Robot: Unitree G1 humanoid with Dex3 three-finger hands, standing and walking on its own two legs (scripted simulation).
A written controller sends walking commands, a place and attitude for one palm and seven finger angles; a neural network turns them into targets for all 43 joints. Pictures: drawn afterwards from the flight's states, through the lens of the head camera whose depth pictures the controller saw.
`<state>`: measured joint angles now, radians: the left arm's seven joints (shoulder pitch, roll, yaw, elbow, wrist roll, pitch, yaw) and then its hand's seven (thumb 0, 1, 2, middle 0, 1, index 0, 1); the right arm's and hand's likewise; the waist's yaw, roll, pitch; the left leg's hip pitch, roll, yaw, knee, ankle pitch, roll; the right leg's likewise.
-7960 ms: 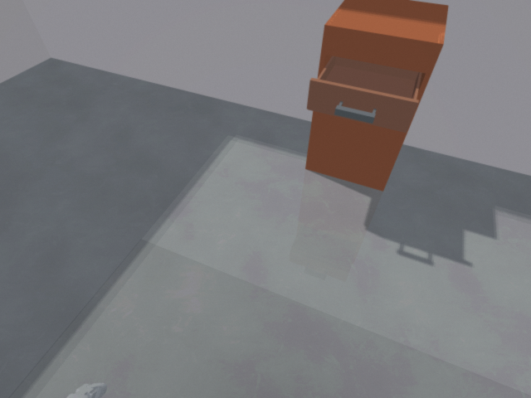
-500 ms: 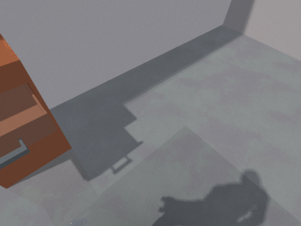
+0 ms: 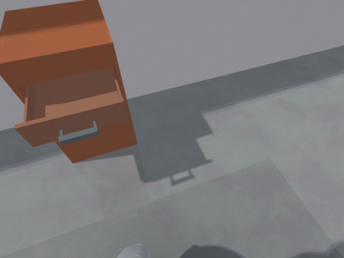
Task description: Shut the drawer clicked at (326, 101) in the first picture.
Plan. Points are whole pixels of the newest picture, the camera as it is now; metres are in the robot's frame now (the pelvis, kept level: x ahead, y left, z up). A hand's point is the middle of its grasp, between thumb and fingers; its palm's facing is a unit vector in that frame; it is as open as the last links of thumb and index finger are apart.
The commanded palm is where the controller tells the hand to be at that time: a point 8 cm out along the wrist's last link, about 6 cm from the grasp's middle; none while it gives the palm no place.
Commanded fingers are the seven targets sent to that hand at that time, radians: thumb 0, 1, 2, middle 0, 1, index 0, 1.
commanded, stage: turn to face it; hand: left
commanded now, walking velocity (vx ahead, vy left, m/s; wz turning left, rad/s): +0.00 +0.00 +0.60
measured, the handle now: (78, 131) +0.54 +0.40 -0.18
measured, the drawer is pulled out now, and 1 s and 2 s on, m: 0.22 0.22 0.22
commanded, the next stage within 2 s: take the last steps up to it in 0.64 s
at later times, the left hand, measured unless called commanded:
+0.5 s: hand out of the picture +0.04 +0.25 -0.15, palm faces +0.25 -0.94 -0.25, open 7.4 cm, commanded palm none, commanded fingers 0.00 0.90 0.90 -0.20 -0.30 -0.20 -0.30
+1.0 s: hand out of the picture -0.10 +0.18 -0.16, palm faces +0.45 -0.87 -0.21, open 7.4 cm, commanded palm none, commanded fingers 0.00 0.90 0.90 -0.20 -0.30 -0.20 -0.30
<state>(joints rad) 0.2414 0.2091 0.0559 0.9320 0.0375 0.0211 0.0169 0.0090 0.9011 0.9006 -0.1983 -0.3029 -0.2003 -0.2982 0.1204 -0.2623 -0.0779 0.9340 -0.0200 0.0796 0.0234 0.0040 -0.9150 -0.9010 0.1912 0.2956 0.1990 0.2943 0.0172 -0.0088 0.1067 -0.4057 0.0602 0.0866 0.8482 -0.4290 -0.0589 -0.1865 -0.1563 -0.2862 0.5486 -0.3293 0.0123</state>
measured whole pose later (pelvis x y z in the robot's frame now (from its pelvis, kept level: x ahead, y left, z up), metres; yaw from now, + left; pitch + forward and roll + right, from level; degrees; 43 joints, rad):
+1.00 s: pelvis -0.02 +0.01 +0.01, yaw +23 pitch -1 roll +0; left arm 0.34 0.18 0.05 1.03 0.03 -0.01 0.00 0.01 0.91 0.90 -0.20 -0.30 -0.20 -0.30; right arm 0.23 -0.21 -0.05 1.03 -0.03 0.03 0.01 0.01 -0.91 -0.90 0.19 0.30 0.20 0.29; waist 0.04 0.00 0.02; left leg -0.24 0.05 0.06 0.63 -0.40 -0.01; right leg -0.16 -0.07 -0.15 0.43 -0.25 -0.01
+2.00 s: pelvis +0.24 +0.08 +0.00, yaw +21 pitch -2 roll +0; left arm 0.28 0.15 0.02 1.13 0.01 0.01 0.03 0.01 0.91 0.90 -0.19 -0.30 -0.20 -0.30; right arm 0.15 -0.12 0.00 1.06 -0.01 -0.02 -0.04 0.00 -0.92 -0.90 0.19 0.30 0.20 0.29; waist 0.05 -0.06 0.05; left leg -0.24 0.02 0.15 0.49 -0.23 0.05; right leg -0.12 -0.04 -0.14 0.48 -0.32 0.00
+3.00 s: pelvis +0.19 -0.03 +0.01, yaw +20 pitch -2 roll +0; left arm 0.31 0.12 0.02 1.16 0.01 0.01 0.02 0.01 0.91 0.90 -0.20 -0.30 -0.20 -0.30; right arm 0.36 -0.11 0.00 1.16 -0.02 0.02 -0.04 0.00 -0.91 -0.90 0.19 0.30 0.20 0.29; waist 0.00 0.01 0.03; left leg -0.14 0.04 0.01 0.39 -0.22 -0.03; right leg -0.20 0.03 -0.08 0.37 -0.15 -0.06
